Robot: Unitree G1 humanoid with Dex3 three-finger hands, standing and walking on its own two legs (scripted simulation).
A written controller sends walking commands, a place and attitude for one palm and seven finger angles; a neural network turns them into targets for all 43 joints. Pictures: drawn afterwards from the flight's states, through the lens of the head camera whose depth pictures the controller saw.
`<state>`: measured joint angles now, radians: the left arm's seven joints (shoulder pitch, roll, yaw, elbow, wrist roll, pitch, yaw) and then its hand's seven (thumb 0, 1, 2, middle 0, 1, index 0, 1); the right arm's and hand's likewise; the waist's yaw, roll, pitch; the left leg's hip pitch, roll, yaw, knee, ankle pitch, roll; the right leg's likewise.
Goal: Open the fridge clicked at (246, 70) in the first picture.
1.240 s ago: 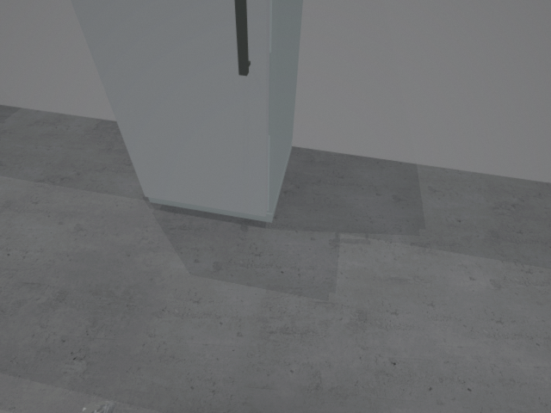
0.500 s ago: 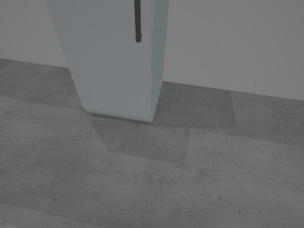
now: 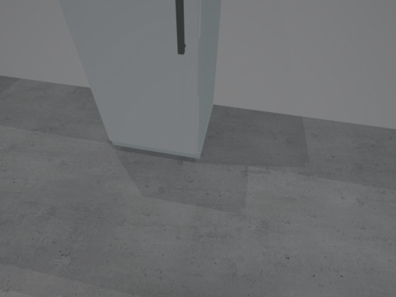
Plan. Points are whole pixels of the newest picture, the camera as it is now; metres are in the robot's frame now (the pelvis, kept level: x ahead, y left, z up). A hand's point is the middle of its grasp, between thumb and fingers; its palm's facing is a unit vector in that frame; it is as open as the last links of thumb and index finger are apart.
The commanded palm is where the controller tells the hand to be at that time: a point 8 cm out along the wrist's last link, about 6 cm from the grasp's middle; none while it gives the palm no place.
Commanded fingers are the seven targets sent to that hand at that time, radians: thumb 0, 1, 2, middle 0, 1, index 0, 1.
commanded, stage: look at it before walking up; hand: right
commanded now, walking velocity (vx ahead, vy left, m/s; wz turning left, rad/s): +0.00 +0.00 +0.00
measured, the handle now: (181, 11) +1.03 +0.12 +0.16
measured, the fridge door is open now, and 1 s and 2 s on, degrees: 0 0 0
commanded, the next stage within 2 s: walk to a spot facing it in 0.20 s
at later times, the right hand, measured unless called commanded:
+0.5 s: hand out of the picture +0.08 -0.24 -0.17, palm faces -0.07 +0.95 -0.32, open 7.4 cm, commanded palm none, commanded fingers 0.00 -0.90 -0.90 0.20 0.30 0.20 0.30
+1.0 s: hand out of the picture +0.08 -0.18 -0.17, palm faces -0.24 +0.94 -0.23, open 7.4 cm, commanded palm none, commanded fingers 0.00 -0.90 -0.90 0.20 0.30 0.20 0.30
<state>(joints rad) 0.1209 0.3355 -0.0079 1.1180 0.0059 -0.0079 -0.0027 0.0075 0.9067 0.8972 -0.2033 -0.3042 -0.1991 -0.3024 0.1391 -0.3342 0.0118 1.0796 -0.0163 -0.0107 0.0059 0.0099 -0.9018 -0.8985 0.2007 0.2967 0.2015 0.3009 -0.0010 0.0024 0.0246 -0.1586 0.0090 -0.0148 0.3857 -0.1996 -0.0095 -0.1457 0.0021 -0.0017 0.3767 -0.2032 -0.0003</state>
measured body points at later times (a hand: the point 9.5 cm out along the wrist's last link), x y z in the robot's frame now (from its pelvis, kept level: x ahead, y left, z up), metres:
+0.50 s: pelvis +0.00 +0.00 -0.01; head +0.02 +0.00 +0.44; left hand +0.08 +0.28 -0.14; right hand +0.08 -0.29 -0.14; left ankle +0.01 +0.13 -0.75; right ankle +0.00 -0.12 -0.75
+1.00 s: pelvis -0.02 +0.00 -0.01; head +0.02 +0.01 +0.44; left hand +0.01 +0.28 -0.15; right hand +0.09 -0.23 -0.15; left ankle +0.00 +0.11 -0.75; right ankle -0.01 -0.15 -0.70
